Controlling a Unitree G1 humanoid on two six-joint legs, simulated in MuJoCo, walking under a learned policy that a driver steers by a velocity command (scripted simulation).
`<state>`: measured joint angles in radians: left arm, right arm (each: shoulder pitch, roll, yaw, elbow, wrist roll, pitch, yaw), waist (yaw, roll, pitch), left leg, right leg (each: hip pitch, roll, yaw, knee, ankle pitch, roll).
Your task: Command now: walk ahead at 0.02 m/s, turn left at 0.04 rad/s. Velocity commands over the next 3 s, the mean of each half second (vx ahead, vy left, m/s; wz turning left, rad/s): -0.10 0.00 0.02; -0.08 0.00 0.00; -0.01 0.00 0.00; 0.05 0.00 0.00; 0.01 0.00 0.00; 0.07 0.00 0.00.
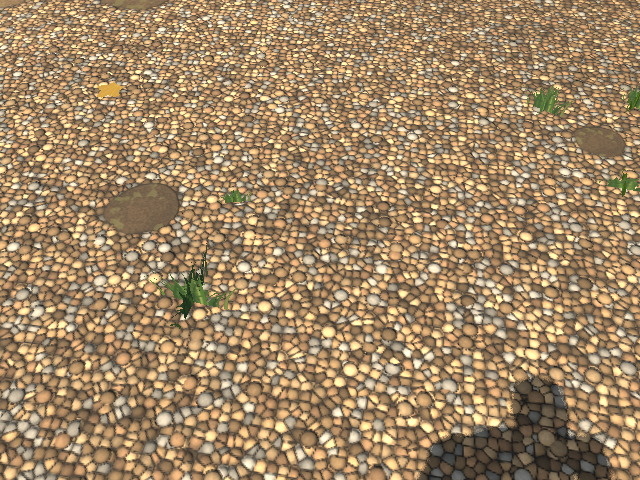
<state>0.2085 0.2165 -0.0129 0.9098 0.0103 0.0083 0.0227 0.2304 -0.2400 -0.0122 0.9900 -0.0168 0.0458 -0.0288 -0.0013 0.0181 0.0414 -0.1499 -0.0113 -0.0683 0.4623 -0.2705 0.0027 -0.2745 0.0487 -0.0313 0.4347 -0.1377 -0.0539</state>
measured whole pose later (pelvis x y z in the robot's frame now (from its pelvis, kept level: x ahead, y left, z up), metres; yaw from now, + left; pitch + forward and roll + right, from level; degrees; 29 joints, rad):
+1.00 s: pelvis -0.12 +0.02 +0.01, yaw +0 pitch -1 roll -1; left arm 0.27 0.24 0.06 1.06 0.02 0.06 0.02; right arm 0.34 -0.17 0.00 1.05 -0.02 0.00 -0.05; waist 0.01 -0.05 0.00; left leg -0.09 -0.06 0.00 0.36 -0.25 0.07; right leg -0.31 0.03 0.06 0.72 -0.36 0.00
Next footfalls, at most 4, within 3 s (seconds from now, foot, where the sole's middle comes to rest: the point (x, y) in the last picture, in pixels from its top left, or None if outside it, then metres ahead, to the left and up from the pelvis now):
0.80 left None -0.12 0.10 -0.77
1.08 right None -0.12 -0.11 -0.77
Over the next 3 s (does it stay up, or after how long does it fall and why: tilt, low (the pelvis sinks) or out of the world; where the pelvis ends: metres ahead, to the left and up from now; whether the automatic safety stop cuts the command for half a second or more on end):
stays up -0.12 0.00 0.00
